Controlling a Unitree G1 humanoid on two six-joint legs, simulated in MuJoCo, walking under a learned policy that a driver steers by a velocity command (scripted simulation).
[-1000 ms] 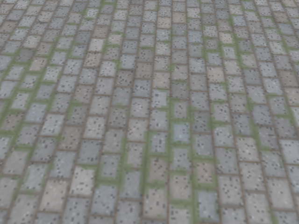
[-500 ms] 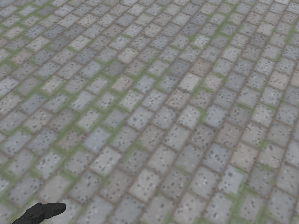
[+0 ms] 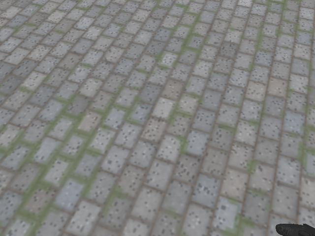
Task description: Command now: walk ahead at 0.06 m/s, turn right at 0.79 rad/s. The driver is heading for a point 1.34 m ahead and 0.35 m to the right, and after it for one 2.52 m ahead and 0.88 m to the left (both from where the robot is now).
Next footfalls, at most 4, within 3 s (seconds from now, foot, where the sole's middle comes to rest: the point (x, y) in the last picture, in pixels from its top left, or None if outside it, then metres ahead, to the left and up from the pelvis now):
0.14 right None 0.06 -0.14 -0.77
0.62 left None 0.15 0.05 -0.77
0.92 right None -0.01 -0.16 -0.77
2.40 right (263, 222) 0.51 -0.40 -0.77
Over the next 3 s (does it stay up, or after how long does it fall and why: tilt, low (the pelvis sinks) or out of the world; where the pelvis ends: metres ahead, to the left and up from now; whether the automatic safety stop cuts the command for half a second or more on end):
stays up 0.88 -0.39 -0.03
